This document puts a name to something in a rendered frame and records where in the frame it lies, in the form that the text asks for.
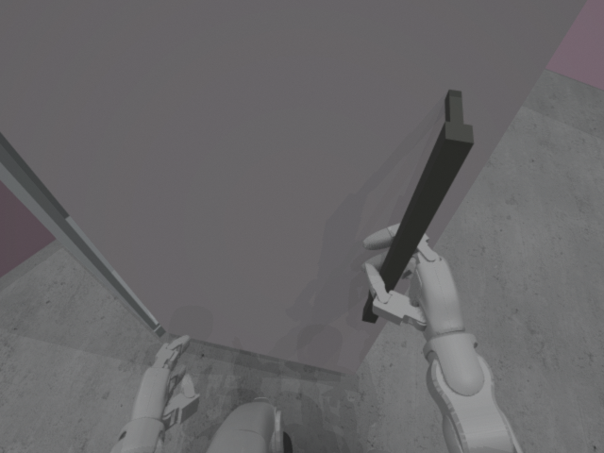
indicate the robot left thigh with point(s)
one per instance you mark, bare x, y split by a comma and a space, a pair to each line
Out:
255, 427

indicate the handle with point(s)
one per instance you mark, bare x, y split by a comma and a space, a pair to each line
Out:
449, 152

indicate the robot right hand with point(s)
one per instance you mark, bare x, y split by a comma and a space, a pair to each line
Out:
432, 286

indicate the left robot forearm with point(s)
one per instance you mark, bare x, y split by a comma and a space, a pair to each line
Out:
143, 435

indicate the robot left hand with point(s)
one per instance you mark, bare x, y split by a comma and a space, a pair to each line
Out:
157, 385

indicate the right robot forearm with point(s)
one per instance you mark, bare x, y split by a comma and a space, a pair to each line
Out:
462, 384

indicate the fridge door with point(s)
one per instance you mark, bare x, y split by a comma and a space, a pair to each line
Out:
229, 157

